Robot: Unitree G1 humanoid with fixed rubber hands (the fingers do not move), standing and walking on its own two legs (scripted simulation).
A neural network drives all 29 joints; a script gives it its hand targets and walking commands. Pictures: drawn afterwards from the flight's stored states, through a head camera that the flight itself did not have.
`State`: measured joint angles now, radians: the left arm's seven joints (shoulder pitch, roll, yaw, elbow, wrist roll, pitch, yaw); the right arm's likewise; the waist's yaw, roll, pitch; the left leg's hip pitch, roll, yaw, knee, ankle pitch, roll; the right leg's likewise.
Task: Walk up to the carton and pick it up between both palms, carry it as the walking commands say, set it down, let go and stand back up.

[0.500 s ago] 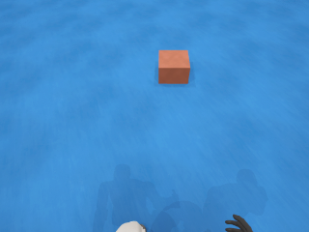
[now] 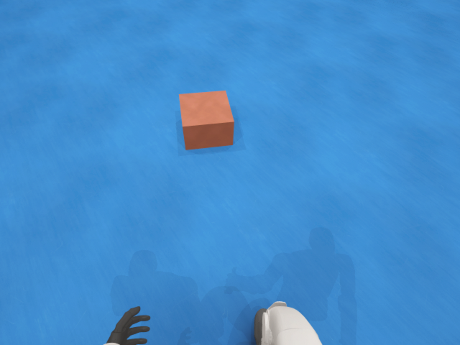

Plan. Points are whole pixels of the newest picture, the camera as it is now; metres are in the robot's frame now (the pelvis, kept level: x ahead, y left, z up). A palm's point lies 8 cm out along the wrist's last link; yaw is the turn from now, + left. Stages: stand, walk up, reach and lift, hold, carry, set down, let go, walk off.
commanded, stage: walk up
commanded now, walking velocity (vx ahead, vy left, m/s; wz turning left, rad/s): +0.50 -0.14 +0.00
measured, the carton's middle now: (206, 119) +1.38 +0.02 -0.68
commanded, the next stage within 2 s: none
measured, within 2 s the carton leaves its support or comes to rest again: neither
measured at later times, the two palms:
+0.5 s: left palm (121, 342) +0.16 +0.20 -0.10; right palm (338, 232) +0.35 -0.27 -0.14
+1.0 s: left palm (113, 160) +0.61 +0.29 -0.13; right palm (298, 200) +0.42 -0.19 -0.11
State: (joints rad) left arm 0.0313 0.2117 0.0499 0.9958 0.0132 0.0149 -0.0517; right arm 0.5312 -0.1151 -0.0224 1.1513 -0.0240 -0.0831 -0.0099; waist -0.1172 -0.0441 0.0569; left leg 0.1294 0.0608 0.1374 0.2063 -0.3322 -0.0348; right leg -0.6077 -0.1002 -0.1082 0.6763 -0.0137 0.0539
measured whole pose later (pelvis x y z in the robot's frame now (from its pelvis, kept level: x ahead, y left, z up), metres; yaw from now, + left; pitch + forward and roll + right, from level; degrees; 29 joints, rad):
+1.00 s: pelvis +0.50 +0.05 +0.01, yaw -1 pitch -2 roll -2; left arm 0.15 0.24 0.07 0.99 0.03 -0.01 -0.04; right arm 0.44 -0.17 -0.04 1.11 -0.03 -0.09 0.00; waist -0.06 -0.05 0.04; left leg -0.05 0.06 0.15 0.30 -0.22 0.01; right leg -0.61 -0.14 -0.06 0.97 -0.08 0.04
